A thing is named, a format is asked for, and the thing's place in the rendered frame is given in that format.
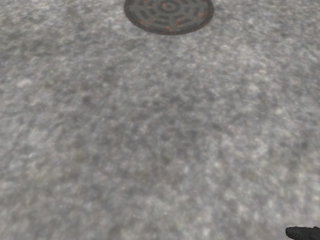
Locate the right robot hand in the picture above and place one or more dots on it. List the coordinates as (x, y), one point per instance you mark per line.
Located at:
(303, 233)

